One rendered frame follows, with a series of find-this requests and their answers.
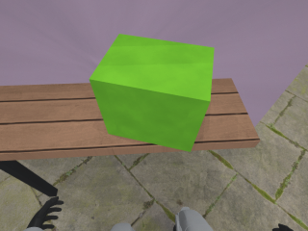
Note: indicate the right robot shin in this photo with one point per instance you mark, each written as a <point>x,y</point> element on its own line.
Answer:
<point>185,208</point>

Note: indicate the table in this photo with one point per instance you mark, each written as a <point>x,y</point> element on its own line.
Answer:
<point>51,121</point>

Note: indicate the right robot thigh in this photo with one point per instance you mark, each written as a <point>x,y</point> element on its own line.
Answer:
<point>191,220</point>

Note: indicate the robot left hand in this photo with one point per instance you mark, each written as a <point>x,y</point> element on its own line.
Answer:
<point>41,217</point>

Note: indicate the carton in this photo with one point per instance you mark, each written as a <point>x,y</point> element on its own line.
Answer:
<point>153,90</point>

